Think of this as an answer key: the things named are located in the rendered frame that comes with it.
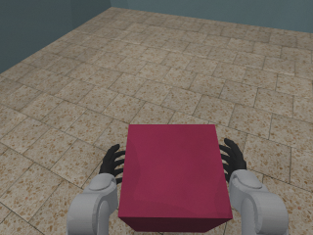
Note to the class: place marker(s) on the carton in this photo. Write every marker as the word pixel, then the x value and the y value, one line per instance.
pixel 173 179

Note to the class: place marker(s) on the right robot forearm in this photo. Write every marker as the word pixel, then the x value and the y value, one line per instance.
pixel 262 212

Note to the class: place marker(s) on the left robot hand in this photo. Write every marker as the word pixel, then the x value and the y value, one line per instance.
pixel 109 163

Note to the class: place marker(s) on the left robot forearm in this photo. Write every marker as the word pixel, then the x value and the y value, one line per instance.
pixel 89 212

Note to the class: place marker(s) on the right robot hand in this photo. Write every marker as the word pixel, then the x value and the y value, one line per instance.
pixel 235 159

